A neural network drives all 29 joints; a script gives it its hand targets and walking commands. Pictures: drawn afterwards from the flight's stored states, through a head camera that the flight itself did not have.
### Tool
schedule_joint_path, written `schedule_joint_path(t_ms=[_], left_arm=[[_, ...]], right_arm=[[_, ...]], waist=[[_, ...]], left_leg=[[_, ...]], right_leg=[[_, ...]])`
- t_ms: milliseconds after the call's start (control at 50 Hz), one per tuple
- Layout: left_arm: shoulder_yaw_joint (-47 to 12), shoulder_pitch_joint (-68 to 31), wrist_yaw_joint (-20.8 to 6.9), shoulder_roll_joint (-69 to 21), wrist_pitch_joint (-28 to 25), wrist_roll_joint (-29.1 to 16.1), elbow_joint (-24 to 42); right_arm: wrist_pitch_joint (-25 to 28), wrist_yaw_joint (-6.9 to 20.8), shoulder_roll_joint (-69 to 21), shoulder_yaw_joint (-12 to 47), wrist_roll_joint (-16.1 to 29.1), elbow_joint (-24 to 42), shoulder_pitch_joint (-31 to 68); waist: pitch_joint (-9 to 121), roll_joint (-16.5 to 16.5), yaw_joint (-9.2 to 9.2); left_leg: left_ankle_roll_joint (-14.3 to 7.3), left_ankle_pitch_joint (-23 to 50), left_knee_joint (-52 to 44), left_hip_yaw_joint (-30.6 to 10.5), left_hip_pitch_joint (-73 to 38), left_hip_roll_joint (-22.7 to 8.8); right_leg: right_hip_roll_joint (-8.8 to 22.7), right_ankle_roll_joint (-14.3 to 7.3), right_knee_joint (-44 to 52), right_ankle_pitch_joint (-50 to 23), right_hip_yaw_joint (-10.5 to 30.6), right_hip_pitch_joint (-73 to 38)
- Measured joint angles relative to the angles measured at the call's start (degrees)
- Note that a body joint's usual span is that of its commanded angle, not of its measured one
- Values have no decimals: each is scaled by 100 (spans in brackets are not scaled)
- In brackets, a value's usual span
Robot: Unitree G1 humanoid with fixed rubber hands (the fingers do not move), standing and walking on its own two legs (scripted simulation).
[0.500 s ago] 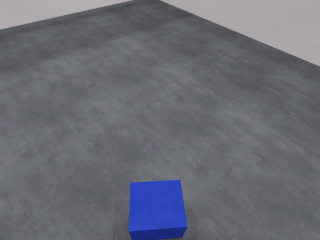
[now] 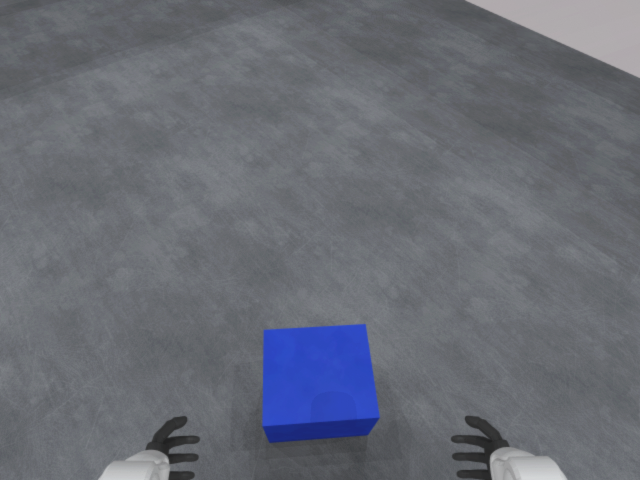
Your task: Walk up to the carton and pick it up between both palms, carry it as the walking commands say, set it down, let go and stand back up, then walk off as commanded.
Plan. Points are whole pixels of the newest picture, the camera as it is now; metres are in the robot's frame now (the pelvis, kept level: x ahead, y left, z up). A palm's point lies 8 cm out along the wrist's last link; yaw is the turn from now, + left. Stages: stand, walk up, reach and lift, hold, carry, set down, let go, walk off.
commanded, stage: reach and lift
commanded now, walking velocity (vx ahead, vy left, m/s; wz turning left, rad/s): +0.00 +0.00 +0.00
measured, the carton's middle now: (317, 383) +0.43 -0.01 -0.64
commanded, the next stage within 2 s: none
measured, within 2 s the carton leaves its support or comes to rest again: neither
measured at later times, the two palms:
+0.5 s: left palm (172, 452) +0.19 +0.20 -0.15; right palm (486, 439) +0.21 -0.24 -0.15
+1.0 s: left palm (195, 356) +0.34 +0.21 -0.18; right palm (452, 337) +0.38 -0.23 -0.18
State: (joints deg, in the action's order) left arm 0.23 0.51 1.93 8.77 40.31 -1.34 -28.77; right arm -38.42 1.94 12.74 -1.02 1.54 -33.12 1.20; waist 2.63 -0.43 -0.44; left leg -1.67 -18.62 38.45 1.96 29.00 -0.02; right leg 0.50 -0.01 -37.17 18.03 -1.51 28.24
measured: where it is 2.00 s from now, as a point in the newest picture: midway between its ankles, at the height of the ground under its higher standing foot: outside the picture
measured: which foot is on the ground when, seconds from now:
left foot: down 0.00-1.00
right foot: down 0.00-1.00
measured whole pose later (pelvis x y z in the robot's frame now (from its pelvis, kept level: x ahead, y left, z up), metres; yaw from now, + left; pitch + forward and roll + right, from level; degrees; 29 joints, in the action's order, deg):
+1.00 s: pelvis -0.08 -0.02 -0.09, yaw +1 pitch +33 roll +1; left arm 15.3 -46.6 0.9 13.8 14.9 -2.6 -46.4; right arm -15.4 1.3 18.4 -10.2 3.0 -51.1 51.8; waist -0.6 0.4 -1.5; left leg 0.6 -18.2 60.8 0.3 75.1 0.0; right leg -0.3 -1.6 -62.0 19.1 -1.1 75.5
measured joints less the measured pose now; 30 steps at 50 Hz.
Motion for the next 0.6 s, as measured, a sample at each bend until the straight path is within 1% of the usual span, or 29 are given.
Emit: schedule_joint_path(t_ms=[60,120,180,240,300,420,500,600], left_arm=[[124,434,-46,-265,-184,223,357],[190,565,-73,-371,-512,296,509],[231,467,-73,-347,-844,286,555],[276,276,-69,-287,-1051,202,573],[330,32,-62,-250,-1111,119,580],[511,-622,-68,-194,-1048,61,412],[662,-1289,-90,-99,-1044,38,96],[809,-2271,-106,83,-1120,2,-441]], right_arm=[[213,135,-171,-168,-295,269,-345],[565,256,-205,-330,-490,417,-469],[884,318,-155,-446,-548,470,-364],[1063,349,-76,-479,-497,473,-124],[1107,363,0,-483,-408,457,176],[1014,327,69,-510,-263,338,844],[981,258,123,-518,-173,68,1433],[1012,145,240,-511,-13,-399,2316]], waist=[[-118,52,-36],[-222,62,-78],[-250,70,-106],[-247,73,-103],[-281,70,-93],[-451,67,-73],[-565,86,-66],[-665,128,-108]], left_leg=[[9,22,-42,20,39,22],[4,-65,243,31,359,29],[1,-192,672,45,810,36],[-3,-294,1068,59,1217,46],[-6,-344,1366,72,1508,59],[26,-337,1713,66,1837,71],[59,-290,1876,35,2078,72],[102,-214,2043,4,2479,62]], right_leg=[[7,16,-7,-6,57,72],[12,29,-319,91,90,409],[18,36,-781,232,124,881],[25,51,-1216,351,160,1312],[32,54,-1555,418,191,1626],[28,18,-1960,443,213,1981],[24,-14,-2150,420,194,2227],[8,-56,-2346,363,172,2639]])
